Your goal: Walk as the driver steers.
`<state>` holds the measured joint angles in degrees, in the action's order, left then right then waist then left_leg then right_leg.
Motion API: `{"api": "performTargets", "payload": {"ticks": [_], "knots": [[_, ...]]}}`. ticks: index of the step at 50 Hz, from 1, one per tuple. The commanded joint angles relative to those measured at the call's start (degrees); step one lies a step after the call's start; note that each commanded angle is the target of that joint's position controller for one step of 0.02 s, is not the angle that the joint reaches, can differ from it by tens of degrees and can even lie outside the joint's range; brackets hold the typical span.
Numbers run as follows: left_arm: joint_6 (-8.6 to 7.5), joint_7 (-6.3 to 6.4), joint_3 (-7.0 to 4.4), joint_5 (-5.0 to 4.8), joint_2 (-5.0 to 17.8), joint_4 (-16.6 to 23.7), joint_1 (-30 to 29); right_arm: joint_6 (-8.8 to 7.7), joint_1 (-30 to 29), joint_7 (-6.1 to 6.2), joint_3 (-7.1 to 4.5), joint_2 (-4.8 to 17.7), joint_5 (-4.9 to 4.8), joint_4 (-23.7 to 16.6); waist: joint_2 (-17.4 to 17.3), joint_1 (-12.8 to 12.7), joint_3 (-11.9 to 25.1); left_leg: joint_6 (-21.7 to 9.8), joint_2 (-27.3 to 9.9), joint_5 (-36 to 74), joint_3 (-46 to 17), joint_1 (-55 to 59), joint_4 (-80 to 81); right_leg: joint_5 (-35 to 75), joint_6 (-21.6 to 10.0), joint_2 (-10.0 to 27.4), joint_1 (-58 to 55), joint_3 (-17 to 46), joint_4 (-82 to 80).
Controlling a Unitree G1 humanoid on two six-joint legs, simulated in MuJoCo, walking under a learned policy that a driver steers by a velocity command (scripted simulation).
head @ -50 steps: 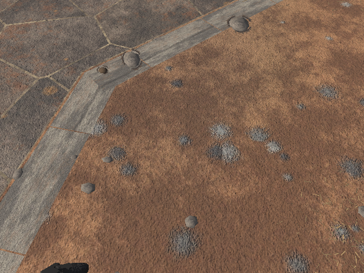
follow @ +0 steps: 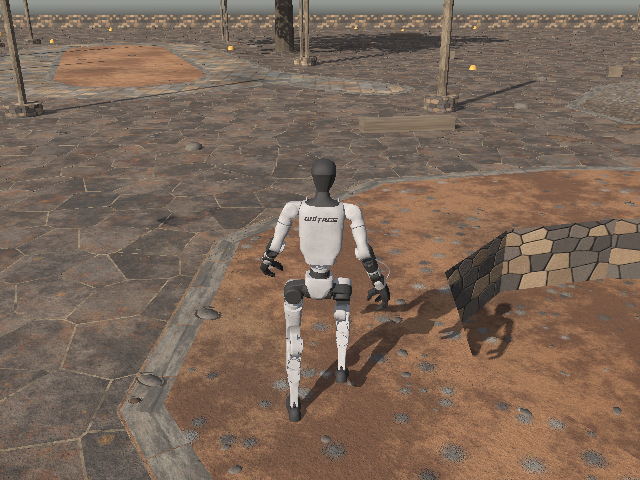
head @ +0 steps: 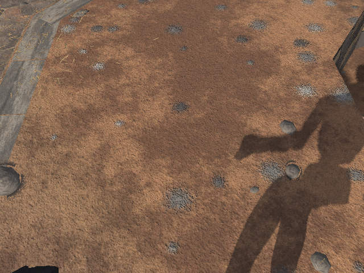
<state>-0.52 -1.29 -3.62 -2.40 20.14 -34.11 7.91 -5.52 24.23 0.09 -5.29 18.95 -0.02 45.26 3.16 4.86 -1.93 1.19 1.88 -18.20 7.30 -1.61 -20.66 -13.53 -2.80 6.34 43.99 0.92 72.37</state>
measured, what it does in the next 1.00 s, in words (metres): walks ahead: right foot, then left foot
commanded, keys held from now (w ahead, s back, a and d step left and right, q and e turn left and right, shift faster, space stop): w+e+shift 0.22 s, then w+q+shift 0.78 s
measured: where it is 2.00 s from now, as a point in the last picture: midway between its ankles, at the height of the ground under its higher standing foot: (192, 100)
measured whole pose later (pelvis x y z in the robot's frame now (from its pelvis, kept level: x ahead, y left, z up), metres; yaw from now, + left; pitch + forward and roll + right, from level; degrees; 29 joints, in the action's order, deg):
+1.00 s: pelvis +0.92 -0.12 +0.01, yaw +10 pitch +1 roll +0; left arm -7.7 0.0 0.2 0.7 14.9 -31.1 0.1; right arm -3.7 24.9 0.0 -2.6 14.5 -2.4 43.0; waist 0.7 5.9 -1.9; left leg -6.6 9.7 -18.3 -13.2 -3.7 -23.4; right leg 1.3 3.4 3.8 38.9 11.3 37.2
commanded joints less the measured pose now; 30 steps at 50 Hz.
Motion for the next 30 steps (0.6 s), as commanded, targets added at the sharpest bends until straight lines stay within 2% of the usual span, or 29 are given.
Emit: {"api": "performTargets", "payload": {"ticks": [1, 3, 4, 5, 6, 7, 8, 9, 10, 11, 12, 13, 14, 15, 16, 17, 19, 20, 21, 23, 24, 26, 28, 29, 30], "knots": [[-0.63, -1.01, 1.21, 0.35, -1.0, 4.4, -1.3, -1.65, -10.7, 0.19, 0.05, 4.5, 0.50, -5.1, -5.4, -5.0, -6.1, -7.6, -15.0, 16.6, -5.4, -6.9, 13.5, 10.5, 0.7, 3.2, 2.8, 2.4, -7.0], [-1.21, -1.87, 1.18, 0.68, -0.6, 5.1, -6.0, -1.68, -7.7, 0.43, -0.06, 5.9, 0.61, -3.7, -2.3, -2.7, -7.2, -5.9, -13.3, 21.4, -0.1, -4.2, 14.4, 16.9, -0.6, 1.3, 0.8, -1.5, -15.4], [-1.58, -2.46, 1.38, 0.63, -1.1, 5.8, -8.4, -1.49, -6.3, 0.50, -0.23, 7.2, 0.45, -3.0, -2.1, -2.2, -8.0, -5.2, -13.4, 26.0, 1.7, -2.5, 14.4, 18.1, -1.5, 0.4, -0.6, -3.4, -20.1], [-1.91, -2.97, 1.26, 0.48, -0.9, 6.2, -9.5, -1.24, -6.0, 0.56, -0.35, 8.4, 0.41, -2.6, -2.6, -2.6, -7.9, -4.1, -13.2, 35.5, 3.9, -1.5, 13.4, 18.6, -2.7, -1.5, -4.6, -5.9, -24.5], [-2.14, -3.28, 0.63, 0.35, 0.6, 6.4, -9.9, -0.93, -4.7, 0.74, -0.61, 10.0, 0.51, -2.2, -4.5, -3.1, -6.0, -3.2, -13.2, 50.5, 5.1, 0.7, 10.7, 18.0, -3.7, -4.5, -9.2, -9.0, -26.3], [-2.14, -3.37, -0.19, 0.02, 2.3, 6.3, -8.7, -0.31, -3.6, 1.07, -0.95, 11.7, 0.51, -2.0, -7.3, -4.8, -3.7, -2.8, -13.7, 66.4, 5.7, 4.0, 6.1, 15.0, -4.4, -7.5, -12.8, -11.4, -26.5], [-1.80, -3.28, -1.15, -0.40, 3.9, 5.7, -4.3, 0.42, -4.1, 1.42, -1.40, 13.6, 0.34, -2.3, -10.3, -8.3, -0.8, -2.8, -15.0, 79.8, 5.9, 5.6, -1.5, 10.7, -5.3, -9.6, -17.8, -12.5, -25.9], [-1.12, -3.02, -2.79, -0.73, 6.8, 3.5, 5.5, 1.06, -6.2, 1.51, -1.74, 14.7, 0.23, -3.3, -12.4, -14.0, 4.2, -3.5, -16.1, 87.8, 5.5, 3.8, -13.6, 7.0, -7.1, -11.0, -28.6, -12.1, -25.1], [-0.34, -2.37, -5.17, -0.47, 10.8, -1.0, 21.3, 1.00, -10.2, 1.42, -1.66, 14.2, -0.14, -5.2, -10.5, -21.6, 10.6, -3.5, -15.0, 82.7, 4.2, -6.6, -31.5, 9.1, -10.2, -10.6, -49.2, -7.7, -29.8], [0.41, -1.09, -5.45, -1.13, 11.8, -4.3, 26.3, -0.04, -10.3, 1.06, 0.27, 7.1, 0.11, -5.3, 1.4, -20.5, 8.5, -1.4, -5.4, 19.1, 3.1, -23.2, -56.0, 8.7, -12.7, -6.1, -61.8, 2.2, -33.5], [-1.04, -1.00, -4.32, 1.07, 14.1, -0.8, 18.3, -2.60, -1.0, 0.14, 3.41, -0.9, -0.40, -9.6, 18.3, -8.0, 17.8, -1.4, 1.7, -15.2, -7.6, -43.2, -73.3, -7.7, -23.9, 6.1, -73.5, 37.2, -43.8], [-1.99, -0.79, -3.59, 1.96, 8.2, 0.1, 19.1, -4.71, -5.9, -0.43, 2.66, 6.1, -2.17, -9.5, 7.8, -13.1, 22.3, -4.0, -1.6, -7.8, -15.8, -45.5, -70.4, -23.9, -22.7, 9.9, -71.2, 47.9, -56.1], [-3.12, -0.82, -3.03, 2.51, 6.5, -1.4, 18.7, -4.85, -9.7, -0.31, 2.40, 6.5, -4.35, -9.7, 0.4, -11.8, 11.4, -4.8, -3.6, -4.4, -14.3, -46.8, -66.1, -24.7, -19.8, 10.2, -60.8, 44.6, -60.0], [-4.23, -1.14, -2.40, 2.54, 5.4, -1.4, 13.9, -4.44, -11.3, 0.29, 2.78, 5.3, -3.69, -9.2, -8.2, -8.3, 5.2, -4.8, -6.6, -1.0, -14.1, -44.0, -61.3, -18.6, -17.6, 9.2, -49.4, 38.9, -60.1], [-4.93, -1.18, -1.52, 3.17, 3.0, -1.3, 9.3, -3.23, -9.5, 0.53, 2.84, 4.2, -2.74, -7.6, -8.4, -5.2, 3.1, -4.4, -9.2, 1.5, -14.2, -39.6, -58.3, -13.4, -15.8, 6.8, -41.3, 31.5, -59.3], [-5.31, -1.06, -0.78, 3.93, 1.3, -1.3, 6.6, -1.55, -6.1, 0.16, 2.66, 4.2, -2.72, -5.9, -5.5, -2.6, 1.4, -3.9, -11.4, 3.7, -14.4, -35.9, -57.0, -9.9, -14.6, 5.0, -34.2, 25.0, -59.8], [-6.08, -1.03, -0.12, 3.18, -0.7, -3.5, 6.7, 1.09, -5.9, 0.15, 2.69, 2.8, -2.55, -4.8, -3.4, -1.8, -1.9, -2.4, -13.2, 5.8, -14.0, -34.3, -53.0, -3.8, -12.3, 2.7, -25.8, 15.3, -61.6], [-6.59, -0.83, -0.29, 3.15, 0.0, -4.5, 7.8, 1.75, -8.0, 0.29, 3.07, 1.5, -2.29, -5.4, -3.0, -2.7, -3.6, -1.8, -12.9, 9.5, -13.9, -36.6, -50.9, 0.0, -11.1, 1.8, -24.8, 10.8, -62.6], [-7.05, -0.55, -0.48, 3.26, 0.6, -5.3, 9.1, 1.89, -11.1, 0.32, 3.41, 0.8, -1.91, -6.3, -2.9, -4.0, -4.9, -1.4, -12.4, 13.5, -13.8, -38.4, -47.0, 4.5, -9.8, 0.8, -24.5, 6.6, -63.5], [-7.57, 0.21, -0.32, 3.58, 0.5, -6.0, 10.3, 1.26, -16.4, -0.09, 3.43, 0.9, -1.70, -7.6, -3.2, -6.3, -5.9, -1.1, -10.3, 23.5, -11.7, -38.9, -36.1, 11.5, -6.6, -1.7, -25.6, -0.9, -64.9], [-7.86, 0.65, -0.16, 3.65, 0.6, -6.4, 11.3, 0.75, -18.5, -0.70, 3.52, 0.6, -1.72, -7.8, -3.8, -7.5, -5.3, -1.4, -9.3, 29.4, -9.4, -37.2, -30.9, 13.6, -4.7, -2.5, -26.9, -3.5, -65.5], [-8.26, 1.35, -0.03, 3.38, 1.4, -7.6, 13.5, -0.18, -21.6, -2.01, 3.76, -0.5, -1.92, -8.3, -4.4, -9.2, -5.1, -2.3, -7.4, 38.3, -6.8, -33.9, -22.9, 16.6, -2.3, -1.7, -30.5, -6.3, -67.3], [-7.69, 1.72, -0.03, 3.07, 2.3, -9.3, 15.9, -0.73, -24.5, -3.38, 3.84, -0.9, -2.55, -9.5, -2.8, -10.0, -6.2, -3.7, -5.3, 38.6, -4.9, -35.5, -16.5, 23.7, -0.6, 0.0, -38.8, -8.0, -67.3], [-7.11, 1.95, -0.06, 3.29, 2.9, -9.6, 16.2, -1.03, -25.2, -4.12, 3.50, -0.1, -2.67, -10.0, -1.9, -9.8, -5.9, -4.7, -3.5, 36.9, -3.2, -35.9, -13.8, 32.8, 0.8, 0.5, -43.6, -9.0, -65.5], [-6.37, 2.40, -0.25, 3.76, 4.1, -9.7, 16.4, -1.21, -25.1, -4.79, 3.01, 1.0, -2.64, -10.4, -0.3, -9.0, -3.9, -5.6, -0.9, 34.6, -0.5, -34.9, -12.8, 46.5, 1.9, 1.1, -48.8, -9.7, -62.1]]}}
